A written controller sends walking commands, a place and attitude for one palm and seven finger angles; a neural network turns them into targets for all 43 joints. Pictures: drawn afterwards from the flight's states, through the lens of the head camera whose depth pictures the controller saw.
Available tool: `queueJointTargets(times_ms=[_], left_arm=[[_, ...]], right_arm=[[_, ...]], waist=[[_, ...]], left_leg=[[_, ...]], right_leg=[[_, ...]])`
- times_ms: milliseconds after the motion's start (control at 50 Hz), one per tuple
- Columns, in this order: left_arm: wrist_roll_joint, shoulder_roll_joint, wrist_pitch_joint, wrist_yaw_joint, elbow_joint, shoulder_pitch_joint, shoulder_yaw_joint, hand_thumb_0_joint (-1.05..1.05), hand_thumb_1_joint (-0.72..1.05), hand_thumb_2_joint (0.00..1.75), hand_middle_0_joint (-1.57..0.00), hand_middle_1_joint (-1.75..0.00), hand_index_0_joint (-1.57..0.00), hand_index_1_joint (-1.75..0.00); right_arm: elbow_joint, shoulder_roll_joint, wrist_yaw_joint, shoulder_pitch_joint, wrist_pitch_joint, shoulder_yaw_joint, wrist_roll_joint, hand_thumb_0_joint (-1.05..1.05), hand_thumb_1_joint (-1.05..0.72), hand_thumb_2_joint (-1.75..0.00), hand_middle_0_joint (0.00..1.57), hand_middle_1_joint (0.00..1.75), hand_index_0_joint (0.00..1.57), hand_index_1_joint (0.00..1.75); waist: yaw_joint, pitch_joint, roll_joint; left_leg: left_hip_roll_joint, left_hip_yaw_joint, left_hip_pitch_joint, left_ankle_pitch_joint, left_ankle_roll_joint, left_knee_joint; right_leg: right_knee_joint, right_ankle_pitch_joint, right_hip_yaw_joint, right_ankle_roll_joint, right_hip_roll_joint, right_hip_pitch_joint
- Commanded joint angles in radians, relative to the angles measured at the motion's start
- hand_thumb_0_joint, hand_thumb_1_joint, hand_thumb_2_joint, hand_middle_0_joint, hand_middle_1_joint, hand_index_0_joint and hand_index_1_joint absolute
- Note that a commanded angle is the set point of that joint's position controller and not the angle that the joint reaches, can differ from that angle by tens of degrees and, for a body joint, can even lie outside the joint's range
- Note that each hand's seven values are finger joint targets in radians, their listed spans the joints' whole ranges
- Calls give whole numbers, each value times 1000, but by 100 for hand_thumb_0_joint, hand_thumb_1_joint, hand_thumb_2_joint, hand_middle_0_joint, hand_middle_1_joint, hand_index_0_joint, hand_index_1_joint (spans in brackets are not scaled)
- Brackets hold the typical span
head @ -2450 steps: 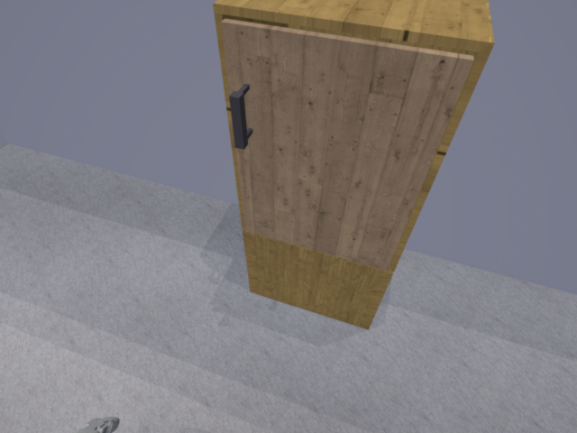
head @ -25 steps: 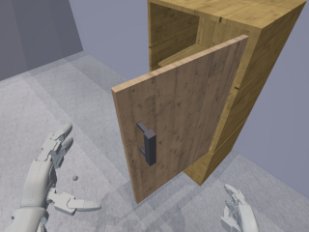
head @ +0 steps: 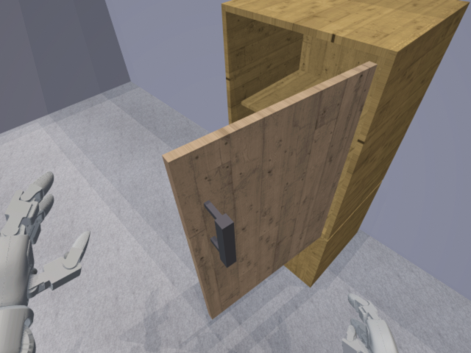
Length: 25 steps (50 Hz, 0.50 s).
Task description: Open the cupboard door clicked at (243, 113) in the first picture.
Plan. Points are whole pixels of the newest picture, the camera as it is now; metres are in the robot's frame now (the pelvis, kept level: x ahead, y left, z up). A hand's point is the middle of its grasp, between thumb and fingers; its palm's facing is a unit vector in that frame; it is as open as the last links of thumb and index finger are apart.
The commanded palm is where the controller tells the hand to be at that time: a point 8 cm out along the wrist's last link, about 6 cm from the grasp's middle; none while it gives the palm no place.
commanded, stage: draw the hand back to the body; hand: left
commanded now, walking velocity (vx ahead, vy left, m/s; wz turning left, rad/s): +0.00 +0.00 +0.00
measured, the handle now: (219, 234) +0.29 +0.07 +0.07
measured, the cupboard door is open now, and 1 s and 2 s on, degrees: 82 82 82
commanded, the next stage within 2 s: step back with the hand held close in 0.44 s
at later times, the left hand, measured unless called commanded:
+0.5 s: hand (62, 259) +0.18 +0.25 +0.15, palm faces +0.45 -0.79 -0.41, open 7.4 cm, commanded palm +0.13 +0.29 +0.17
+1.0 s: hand (31, 287) +0.14 +0.27 +0.15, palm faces +0.34 -0.77 -0.54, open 7.4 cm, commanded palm +0.08 +0.31 +0.17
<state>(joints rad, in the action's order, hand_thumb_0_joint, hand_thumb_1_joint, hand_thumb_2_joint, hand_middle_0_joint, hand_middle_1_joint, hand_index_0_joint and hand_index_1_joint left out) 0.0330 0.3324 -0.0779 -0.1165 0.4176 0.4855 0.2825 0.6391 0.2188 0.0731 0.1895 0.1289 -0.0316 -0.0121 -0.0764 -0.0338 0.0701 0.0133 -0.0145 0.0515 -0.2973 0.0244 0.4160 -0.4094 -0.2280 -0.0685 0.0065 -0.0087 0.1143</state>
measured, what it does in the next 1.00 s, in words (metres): shifts its weight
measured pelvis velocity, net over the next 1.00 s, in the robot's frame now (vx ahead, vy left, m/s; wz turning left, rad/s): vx -0.06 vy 0.01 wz -0.02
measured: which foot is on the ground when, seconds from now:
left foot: down 0.00-1.00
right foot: down 0.00-1.00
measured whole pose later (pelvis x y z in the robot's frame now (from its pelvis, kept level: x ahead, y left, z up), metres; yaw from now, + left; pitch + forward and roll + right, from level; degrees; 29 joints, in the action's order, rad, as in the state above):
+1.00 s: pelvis -0.06 +0.01 -0.01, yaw -1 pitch +0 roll +0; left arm 0.03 0.44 -0.17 -0.13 0.52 0.58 0.42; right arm 0.56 0.22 0.08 0.17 0.03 0.02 0.01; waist -0.01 -0.06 -0.01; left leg 0.03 -0.05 0.27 -0.24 0.05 0.52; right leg -0.49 -0.15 -0.03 -0.01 -0.03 0.34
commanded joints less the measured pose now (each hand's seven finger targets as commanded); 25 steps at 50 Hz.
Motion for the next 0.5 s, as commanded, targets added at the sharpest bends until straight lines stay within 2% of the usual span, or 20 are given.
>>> queueJointTargets(times_ms=[0,40,120,220,240,260,280,320,400,480], left_arm=[[9,193,-72,-26,200,-87,173,0,83,87,-20,-30,-20,-30],[14,199,-70,-25,189,-107,186,0,90,90,-20,-30,-20,-30],[16,147,-65,-14,142,-101,129,0,90,90,-20,-30,-20,-30],[11,182,-76,-19,186,-114,151,0,90,90,-20,-30,-20,-30],[9,185,-78,-21,204,-120,151,0,90,90,-20,-30,-20,-30],[10,201,-79,-24,200,-117,169,0,90,90,-20,-30,-20,-30],[11,210,-76,-25,188,-115,178,0,90,90,-20,-30,-20,-30],[13,200,-77,-23,183,-119,173,0,90,90,-20,-30,-20,-30],[14,187,-80,-20,177,-123,162,0,90,90,-20,-30,-20,-30],[13,174,-80,-16,145,-120,145,0,90,90,-20,-30,-20,-30]], right_arm=[[-152,101,11,-120,49,40,2,0,-90,-90,20,30,20,30],[-149,101,11,-121,41,44,6,0,-90,-90,20,30,20,30],[-149,107,6,-128,33,47,8,0,-90,-90,20,30,20,30],[-152,107,7,-131,37,50,4,0,-90,-90,20,30,20,30],[-151,107,8,-133,40,50,4,0,-90,-90,20,30,20,30],[-151,103,9,-133,42,49,3,0,-90,-90,20,30,20,30],[-146,106,11,-136,41,48,2,0,-90,-90,20,30,20,30],[-148,99,12,-138,41,46,5,0,-90,-90,20,30,20,30],[-144,98,13,-140,44,47,5,0,-90,-90,20,30,20,30],[-137,102,10,-142,45,50,7,0,-90,-90,20,30,20,30]], waist=[[-3,102,-9],[-1,100,-9],[7,51,-30],[0,107,-16],[0,116,5],[-4,117,-12],[-6,101,2],[-2,81,-22],[1,68,14],[3,43,-22]], left_leg=[[-40,23,53,424,-24,-56],[-39,14,43,408,-18,-55],[-39,11,49,346,-8,-68],[-32,13,36,327,-5,-71],[-31,9,30,339,-6,-67],[-29,10,33,337,-5,-67],[-29,12,42,322,-7,-68],[-29,11,44,299,-6,-73],[-29,6,39,282,-5,-75],[-33,9,48,249,-3,-81]], right_leg=[[36,278,35,18,-10,-116],[46,275,40,15,-9,-107],[67,232,38,11,-8,-82],[65,226,44,12,-10,-112],[65,237,46,13,-10,-115],[66,242,46,13,-10,-117],[72,231,49,16,-10,-116],[81,210,49,13,-8,-102],[90,197,54,14,-11,-93],[104,154,53,13,-6,-79]])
